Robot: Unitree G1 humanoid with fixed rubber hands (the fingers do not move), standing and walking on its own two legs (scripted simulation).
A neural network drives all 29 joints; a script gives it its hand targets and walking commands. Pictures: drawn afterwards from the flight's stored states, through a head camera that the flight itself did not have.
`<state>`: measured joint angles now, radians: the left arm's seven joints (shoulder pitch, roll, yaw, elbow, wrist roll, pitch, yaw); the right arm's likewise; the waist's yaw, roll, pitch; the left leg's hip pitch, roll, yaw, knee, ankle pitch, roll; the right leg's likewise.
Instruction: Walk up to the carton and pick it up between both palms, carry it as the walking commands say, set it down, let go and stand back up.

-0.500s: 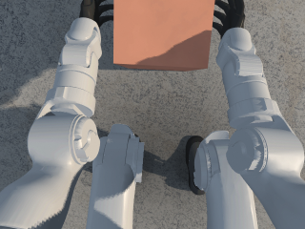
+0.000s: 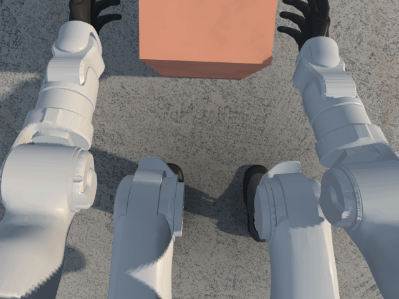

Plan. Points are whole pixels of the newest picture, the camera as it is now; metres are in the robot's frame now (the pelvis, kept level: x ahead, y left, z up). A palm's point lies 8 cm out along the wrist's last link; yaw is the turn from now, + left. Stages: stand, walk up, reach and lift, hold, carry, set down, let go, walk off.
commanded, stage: set down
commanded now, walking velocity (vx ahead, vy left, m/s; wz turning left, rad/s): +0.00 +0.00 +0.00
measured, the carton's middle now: (205, 9) +0.58 +0.05 -0.25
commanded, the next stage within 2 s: let go in 1.46 s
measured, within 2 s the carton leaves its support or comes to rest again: neither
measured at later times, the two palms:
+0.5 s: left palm out of the picture +0.52 +0.24 -0.05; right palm (368, 2) +0.52 -0.12 -0.05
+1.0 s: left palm out of the picture +0.53 +0.25 +0.11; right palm out of the picture +0.52 -0.13 +0.10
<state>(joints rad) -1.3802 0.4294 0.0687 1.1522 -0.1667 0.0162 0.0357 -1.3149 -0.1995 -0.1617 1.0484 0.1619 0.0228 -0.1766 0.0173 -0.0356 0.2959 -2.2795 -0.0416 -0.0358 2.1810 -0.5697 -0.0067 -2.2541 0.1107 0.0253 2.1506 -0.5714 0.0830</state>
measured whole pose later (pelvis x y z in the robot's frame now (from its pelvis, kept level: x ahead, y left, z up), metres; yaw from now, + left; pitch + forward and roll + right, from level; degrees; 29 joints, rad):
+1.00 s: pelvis +0.03 +0.00 +0.21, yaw +2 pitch +46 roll -2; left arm -1.10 0.35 0.26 0.89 -0.01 0.13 -0.08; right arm -0.97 -0.08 -0.28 0.67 0.00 0.15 -0.16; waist 0.00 -0.01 -0.06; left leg -1.78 -0.04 -0.06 1.40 -0.43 -0.01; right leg -1.76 0.06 0.04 1.38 -0.43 0.04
